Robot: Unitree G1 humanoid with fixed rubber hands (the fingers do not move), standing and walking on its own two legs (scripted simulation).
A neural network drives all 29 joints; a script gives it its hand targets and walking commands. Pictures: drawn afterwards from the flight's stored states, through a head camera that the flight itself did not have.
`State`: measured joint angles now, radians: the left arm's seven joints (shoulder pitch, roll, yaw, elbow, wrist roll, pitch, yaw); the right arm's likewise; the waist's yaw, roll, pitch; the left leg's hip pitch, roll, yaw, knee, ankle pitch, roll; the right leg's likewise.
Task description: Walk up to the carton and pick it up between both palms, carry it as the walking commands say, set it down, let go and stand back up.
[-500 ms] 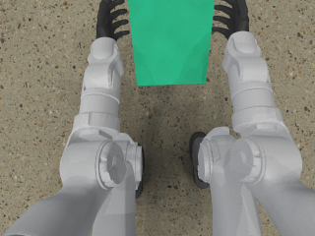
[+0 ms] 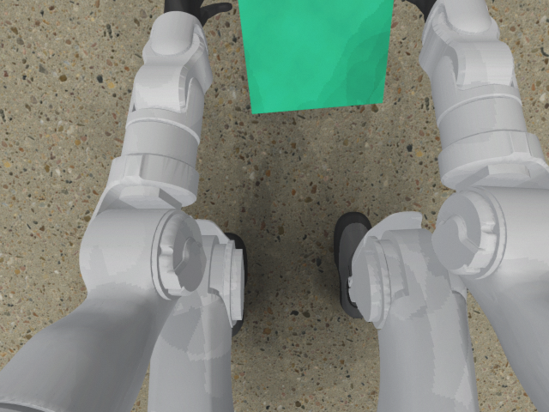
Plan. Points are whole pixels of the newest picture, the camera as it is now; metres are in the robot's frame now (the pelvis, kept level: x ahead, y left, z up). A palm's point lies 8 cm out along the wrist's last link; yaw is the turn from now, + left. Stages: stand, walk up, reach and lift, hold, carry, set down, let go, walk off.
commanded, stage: set down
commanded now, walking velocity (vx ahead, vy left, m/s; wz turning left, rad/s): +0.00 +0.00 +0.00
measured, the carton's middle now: (308, 8) +0.58 -0.05 -0.26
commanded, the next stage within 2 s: none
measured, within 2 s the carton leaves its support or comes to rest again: rests again in 1.94 s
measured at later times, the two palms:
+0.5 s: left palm (186, 6) +0.55 +0.10 -0.16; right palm out of the picture +0.55 -0.18 -0.16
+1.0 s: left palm (186, 1) +0.56 +0.10 -0.17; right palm out of the picture +0.56 -0.18 -0.17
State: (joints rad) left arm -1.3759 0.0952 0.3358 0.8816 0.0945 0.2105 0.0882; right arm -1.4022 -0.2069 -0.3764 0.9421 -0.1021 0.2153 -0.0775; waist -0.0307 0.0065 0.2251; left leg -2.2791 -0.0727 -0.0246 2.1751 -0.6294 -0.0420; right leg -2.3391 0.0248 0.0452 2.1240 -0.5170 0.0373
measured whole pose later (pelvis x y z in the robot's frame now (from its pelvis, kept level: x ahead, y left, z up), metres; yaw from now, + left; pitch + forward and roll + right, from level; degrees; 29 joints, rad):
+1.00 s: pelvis +0.01 +0.00 -0.01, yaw +0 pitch +42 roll +0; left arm -1.43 0.09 0.42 0.91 0.19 0.15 0.02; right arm -1.44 -0.21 -0.49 0.97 -0.15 0.15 0.02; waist -0.04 0.00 0.27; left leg -2.28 -0.09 -0.04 2.22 -0.68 -0.05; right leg -2.33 0.02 0.04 2.17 -0.57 0.03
